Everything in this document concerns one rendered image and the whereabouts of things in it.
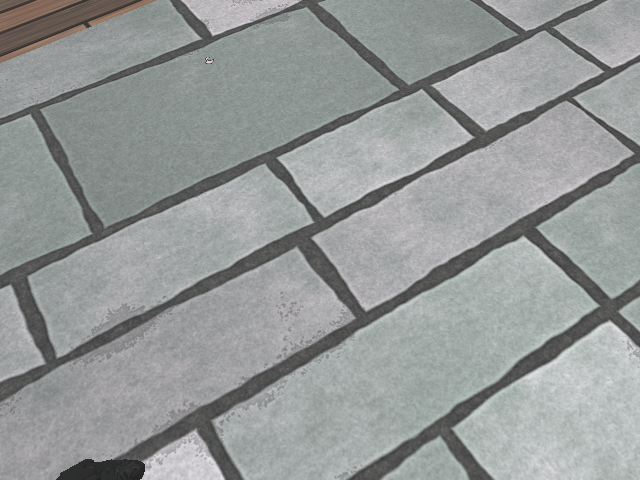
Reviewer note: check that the left robot hand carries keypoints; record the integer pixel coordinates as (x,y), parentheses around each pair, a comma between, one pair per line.
(105,470)

